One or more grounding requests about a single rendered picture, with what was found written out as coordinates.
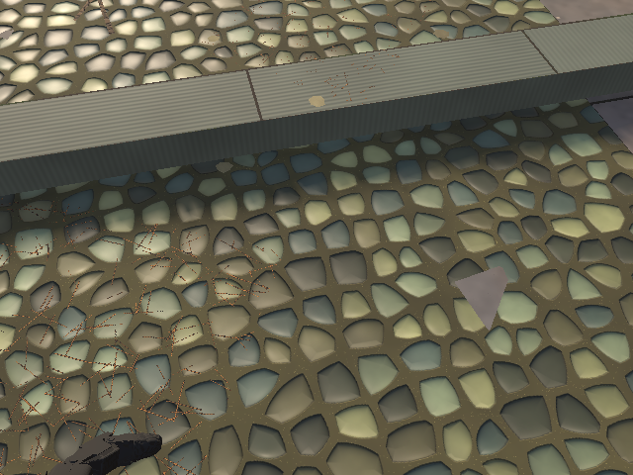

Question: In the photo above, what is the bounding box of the robot left hand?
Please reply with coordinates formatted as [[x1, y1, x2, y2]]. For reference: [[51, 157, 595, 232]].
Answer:
[[45, 431, 162, 475]]

